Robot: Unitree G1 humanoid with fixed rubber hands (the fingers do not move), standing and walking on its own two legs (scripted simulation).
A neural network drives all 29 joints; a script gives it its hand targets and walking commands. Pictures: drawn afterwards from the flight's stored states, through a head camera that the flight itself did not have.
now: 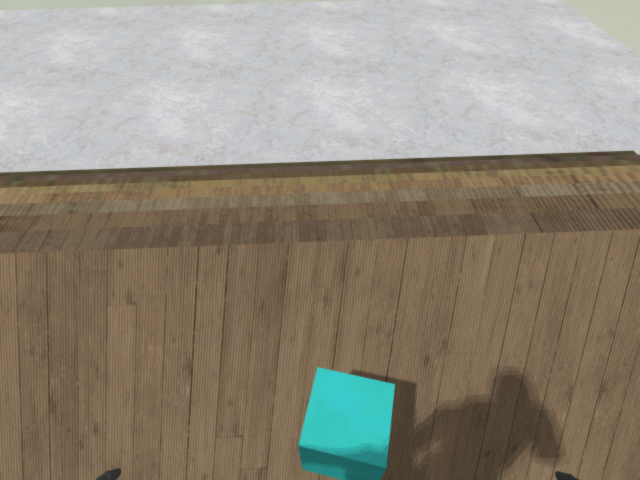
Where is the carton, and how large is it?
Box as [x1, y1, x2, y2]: [298, 367, 394, 479]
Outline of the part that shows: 317,367 298,445 302,468 340,479 380,479 386,467 394,384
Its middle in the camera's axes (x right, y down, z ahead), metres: +0.08 +0.51 +1.06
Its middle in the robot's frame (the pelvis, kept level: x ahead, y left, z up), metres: +0.38 -0.05 -0.66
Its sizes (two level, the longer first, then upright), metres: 0.210 0.200 0.250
